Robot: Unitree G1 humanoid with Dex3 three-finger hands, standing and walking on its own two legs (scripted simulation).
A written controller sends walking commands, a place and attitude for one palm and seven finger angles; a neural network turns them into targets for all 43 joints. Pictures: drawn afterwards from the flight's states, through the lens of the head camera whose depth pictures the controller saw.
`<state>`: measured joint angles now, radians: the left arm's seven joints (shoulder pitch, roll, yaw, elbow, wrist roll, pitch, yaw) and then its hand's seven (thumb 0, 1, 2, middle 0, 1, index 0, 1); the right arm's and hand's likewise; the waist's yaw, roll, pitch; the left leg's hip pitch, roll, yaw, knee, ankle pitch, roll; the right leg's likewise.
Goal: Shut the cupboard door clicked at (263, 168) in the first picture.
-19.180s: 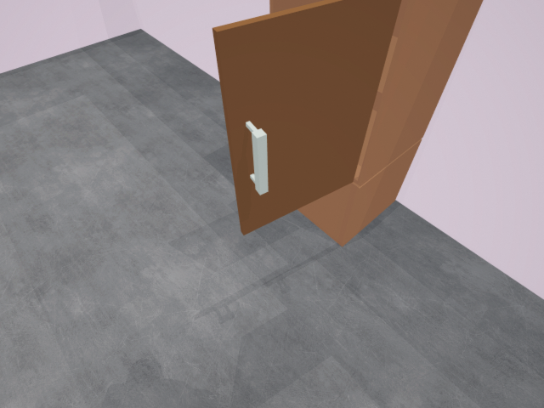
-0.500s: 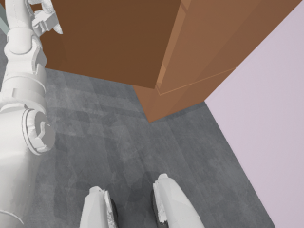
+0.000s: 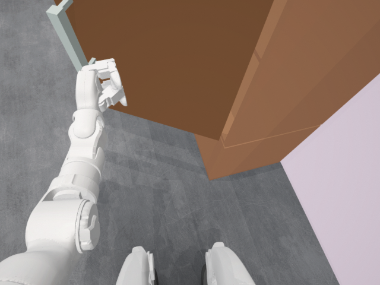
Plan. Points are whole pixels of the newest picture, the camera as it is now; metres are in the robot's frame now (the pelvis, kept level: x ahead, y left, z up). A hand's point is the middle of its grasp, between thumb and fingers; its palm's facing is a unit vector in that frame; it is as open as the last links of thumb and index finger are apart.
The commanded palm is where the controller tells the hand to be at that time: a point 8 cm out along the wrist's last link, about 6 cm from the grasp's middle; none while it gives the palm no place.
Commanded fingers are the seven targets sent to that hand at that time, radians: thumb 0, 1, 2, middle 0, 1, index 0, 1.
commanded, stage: pull the fist back off the door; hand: left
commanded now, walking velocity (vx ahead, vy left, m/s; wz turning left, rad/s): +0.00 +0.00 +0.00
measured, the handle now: (77, 41) +0.65 +0.21 +0.06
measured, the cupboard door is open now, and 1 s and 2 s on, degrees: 57 57 57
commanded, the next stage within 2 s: draw the hand back to the body in 0.02 s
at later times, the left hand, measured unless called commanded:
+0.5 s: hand (76, 109) +0.41 +0.16 +0.12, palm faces +0.05 -1.00 -0.03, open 3.1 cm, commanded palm +0.37 +0.21 +0.13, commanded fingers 0.00 0.90 0.90 -1.30 -1.50 -1.30 -1.50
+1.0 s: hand out of the picture +0.29 +0.23 +0.20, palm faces +0.30 -0.91 -0.28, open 3.7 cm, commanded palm +0.24 +0.27 +0.22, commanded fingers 0.00 0.90 0.90 -0.64 -0.78 -0.64 -0.78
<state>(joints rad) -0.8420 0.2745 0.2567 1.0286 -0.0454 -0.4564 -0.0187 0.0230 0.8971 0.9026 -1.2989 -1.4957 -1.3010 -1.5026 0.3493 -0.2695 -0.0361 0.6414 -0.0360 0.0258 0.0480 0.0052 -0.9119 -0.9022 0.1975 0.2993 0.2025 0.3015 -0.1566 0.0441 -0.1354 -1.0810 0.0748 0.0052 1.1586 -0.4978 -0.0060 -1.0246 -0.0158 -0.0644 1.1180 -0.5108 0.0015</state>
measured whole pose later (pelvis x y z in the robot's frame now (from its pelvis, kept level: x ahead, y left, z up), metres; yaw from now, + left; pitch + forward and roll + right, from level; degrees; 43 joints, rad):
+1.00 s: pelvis +0.02 +0.01 +0.09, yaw +2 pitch -1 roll +0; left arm 0.12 0.30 0.14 -0.03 -0.07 -0.04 0.09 0.02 0.89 0.90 -0.90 -1.06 -0.90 -1.07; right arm 0.16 -0.21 0.06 0.56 0.04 -0.01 -0.10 0.01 -0.91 -0.90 0.20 0.30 0.20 0.30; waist 0.04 0.06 -0.01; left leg -0.22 0.02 0.04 0.51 -0.28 0.01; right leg -0.17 -0.05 -0.05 0.49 -0.30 0.02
